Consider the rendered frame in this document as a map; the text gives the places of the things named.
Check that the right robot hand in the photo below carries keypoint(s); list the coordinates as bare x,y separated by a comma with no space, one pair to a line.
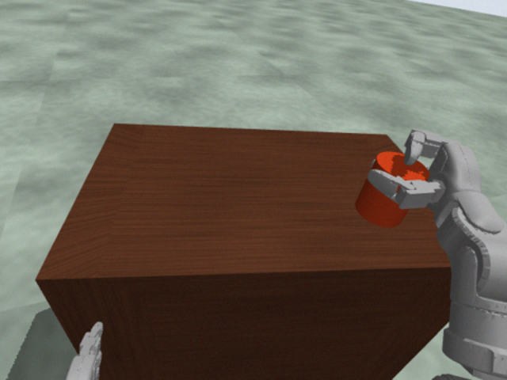
454,169

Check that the can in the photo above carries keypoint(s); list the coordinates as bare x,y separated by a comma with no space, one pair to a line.
373,205

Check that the right robot arm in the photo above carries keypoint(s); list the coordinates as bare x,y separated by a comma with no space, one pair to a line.
474,236

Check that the left robot hand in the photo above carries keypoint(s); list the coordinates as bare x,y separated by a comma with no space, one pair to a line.
85,366

